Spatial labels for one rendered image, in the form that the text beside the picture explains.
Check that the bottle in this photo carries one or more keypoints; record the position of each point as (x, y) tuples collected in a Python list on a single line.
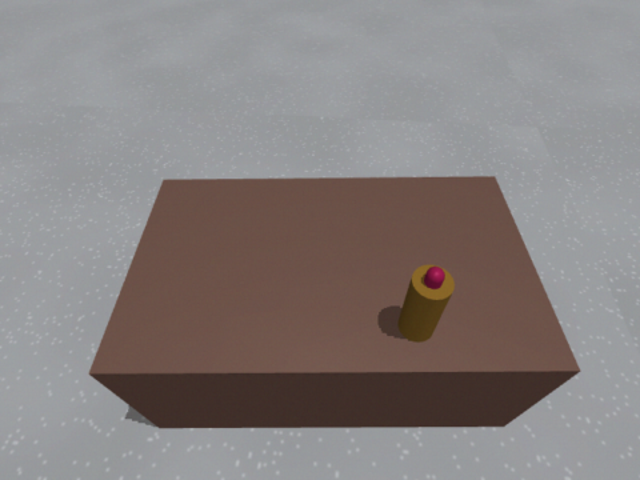
[(429, 291)]

